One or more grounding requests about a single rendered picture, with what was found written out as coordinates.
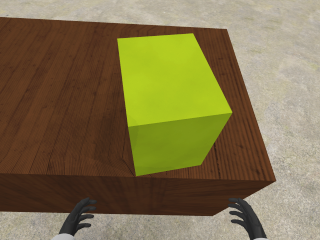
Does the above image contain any robot left hand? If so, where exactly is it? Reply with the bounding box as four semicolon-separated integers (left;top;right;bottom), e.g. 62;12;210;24
59;197;97;236

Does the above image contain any pedestal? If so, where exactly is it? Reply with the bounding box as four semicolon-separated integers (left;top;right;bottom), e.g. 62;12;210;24
0;17;276;216

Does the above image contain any robot right hand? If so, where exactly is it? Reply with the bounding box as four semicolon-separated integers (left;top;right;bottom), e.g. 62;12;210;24
228;198;267;240

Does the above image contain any carton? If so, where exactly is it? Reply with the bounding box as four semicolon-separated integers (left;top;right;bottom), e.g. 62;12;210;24
117;33;233;176

